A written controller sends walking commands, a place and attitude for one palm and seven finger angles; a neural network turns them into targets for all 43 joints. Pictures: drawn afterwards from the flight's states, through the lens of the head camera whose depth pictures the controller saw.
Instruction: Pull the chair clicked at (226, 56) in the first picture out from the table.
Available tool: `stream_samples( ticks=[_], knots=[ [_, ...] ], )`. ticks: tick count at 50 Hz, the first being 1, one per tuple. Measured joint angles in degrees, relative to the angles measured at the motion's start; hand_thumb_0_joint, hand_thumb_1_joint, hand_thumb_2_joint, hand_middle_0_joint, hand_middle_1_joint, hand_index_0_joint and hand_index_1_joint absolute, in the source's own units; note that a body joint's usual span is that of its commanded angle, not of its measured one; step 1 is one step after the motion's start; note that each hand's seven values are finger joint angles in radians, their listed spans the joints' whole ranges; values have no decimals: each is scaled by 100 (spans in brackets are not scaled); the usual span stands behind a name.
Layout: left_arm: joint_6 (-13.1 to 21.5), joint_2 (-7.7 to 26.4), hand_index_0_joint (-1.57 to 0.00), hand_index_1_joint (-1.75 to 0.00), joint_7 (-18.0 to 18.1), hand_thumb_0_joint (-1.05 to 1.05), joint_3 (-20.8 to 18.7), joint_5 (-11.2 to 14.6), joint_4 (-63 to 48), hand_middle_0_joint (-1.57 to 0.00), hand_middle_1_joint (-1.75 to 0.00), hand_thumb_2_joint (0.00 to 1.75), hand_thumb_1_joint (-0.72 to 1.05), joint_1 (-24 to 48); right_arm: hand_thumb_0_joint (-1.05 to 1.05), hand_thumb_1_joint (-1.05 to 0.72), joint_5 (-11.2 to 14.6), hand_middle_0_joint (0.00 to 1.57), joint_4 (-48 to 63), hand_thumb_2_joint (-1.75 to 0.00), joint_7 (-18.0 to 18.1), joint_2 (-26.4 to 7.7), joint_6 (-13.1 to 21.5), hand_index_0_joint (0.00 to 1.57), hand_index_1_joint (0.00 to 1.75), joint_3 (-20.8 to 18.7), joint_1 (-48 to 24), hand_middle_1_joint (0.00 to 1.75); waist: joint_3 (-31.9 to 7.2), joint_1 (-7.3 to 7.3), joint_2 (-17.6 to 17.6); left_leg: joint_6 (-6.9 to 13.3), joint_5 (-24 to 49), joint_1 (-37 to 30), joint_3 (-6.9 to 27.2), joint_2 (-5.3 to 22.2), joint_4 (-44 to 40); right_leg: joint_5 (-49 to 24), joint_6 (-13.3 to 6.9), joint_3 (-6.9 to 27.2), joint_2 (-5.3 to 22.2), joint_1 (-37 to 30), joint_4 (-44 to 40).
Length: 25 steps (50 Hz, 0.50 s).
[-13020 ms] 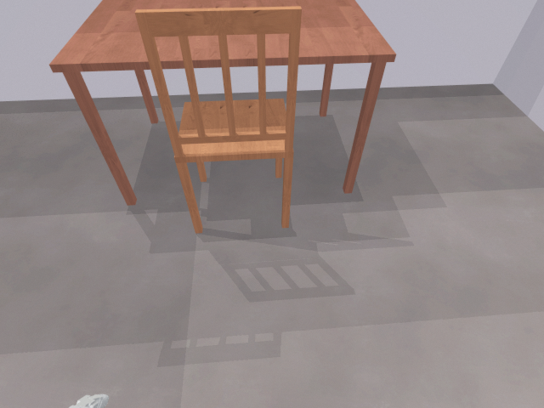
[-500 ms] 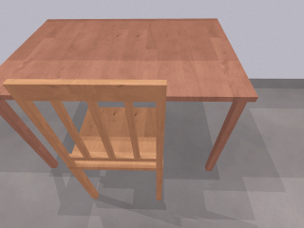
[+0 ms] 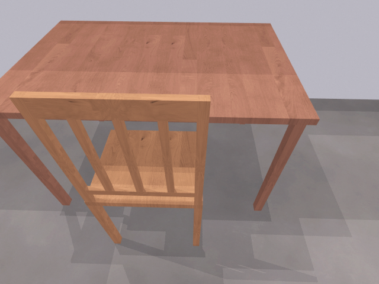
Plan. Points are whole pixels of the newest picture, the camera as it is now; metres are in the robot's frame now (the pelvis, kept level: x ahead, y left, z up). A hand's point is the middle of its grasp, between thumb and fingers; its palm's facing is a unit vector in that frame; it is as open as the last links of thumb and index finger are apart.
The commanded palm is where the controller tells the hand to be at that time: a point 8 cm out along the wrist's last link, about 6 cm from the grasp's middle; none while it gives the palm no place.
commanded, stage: look again from close up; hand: left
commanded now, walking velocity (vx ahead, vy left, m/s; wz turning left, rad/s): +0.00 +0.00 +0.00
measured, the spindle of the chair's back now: (130, 160) +0.45 +0.21 -0.06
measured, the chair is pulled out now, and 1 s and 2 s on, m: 0.00 0.00 0.00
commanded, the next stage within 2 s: raise the hand toward the chair's back in 0.60 s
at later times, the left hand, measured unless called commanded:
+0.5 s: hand out of the picture -0.02 +0.17 -0.18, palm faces +0.02 -0.98 -0.18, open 7.4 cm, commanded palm none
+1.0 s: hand (120, 251) +0.19 +0.16 -0.01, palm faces +0.06 -1.00 +0.04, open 8.2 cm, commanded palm +0.11 +0.22 -0.07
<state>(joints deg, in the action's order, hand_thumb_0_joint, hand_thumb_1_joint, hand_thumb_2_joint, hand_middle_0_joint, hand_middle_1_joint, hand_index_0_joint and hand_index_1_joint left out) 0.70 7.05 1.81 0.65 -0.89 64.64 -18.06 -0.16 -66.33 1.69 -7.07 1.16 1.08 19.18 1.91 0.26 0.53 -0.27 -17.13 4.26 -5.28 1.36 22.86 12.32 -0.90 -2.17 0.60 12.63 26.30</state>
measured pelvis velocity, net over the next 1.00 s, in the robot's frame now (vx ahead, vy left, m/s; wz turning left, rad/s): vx -0.03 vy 0.01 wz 0.05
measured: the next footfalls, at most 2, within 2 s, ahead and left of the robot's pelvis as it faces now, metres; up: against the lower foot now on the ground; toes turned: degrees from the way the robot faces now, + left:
none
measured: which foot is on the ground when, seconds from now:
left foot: down 0.00-1.00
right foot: down 0.00-1.00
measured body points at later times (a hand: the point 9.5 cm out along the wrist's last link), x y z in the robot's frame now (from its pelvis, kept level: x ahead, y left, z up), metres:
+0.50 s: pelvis -0.01 +0.01 +0.00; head +0.00 +0.00 +0.45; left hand -0.02 +0.22 -0.16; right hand -0.04 -0.19 -0.17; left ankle -0.05 +0.12 -0.74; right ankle +0.02 -0.11 -0.74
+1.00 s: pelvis -0.03 +0.01 -0.05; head -0.02 +0.01 +0.40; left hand +0.18 +0.21 -0.01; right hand +0.15 -0.26 -0.10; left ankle -0.05 +0.12 -0.74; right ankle +0.02 -0.11 -0.74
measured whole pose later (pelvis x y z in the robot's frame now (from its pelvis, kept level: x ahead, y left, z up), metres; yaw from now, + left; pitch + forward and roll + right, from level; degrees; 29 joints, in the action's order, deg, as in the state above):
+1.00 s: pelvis -0.03 +0.01 -0.05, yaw +3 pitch +8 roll +1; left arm 26.1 5.8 -6.7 -1.3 9.6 10.2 -18.8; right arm 0.4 -36.8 0.8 -16.9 19.6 -3.7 13.5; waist -7.6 -1.8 -1.2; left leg 1.0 -26.5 31.7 -3.2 -0.1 50.3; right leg 20.3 -0.2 -3.2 3.8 37.7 50.1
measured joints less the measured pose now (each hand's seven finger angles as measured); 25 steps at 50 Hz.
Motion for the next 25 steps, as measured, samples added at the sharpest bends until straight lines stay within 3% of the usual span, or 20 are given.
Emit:
stream_samples(
  ticks=[25],
  knots=[
    [-1,-8,-20,-30,34,1,-33,-14,-56,-20,-30,90,91,5,1,-91,10,20,21,-90,15,108,24,20,30,-23,5,30,11,-11,-31,69,-5,61,-64,-54,81,-44,62,74,47,65,44]
  ],
)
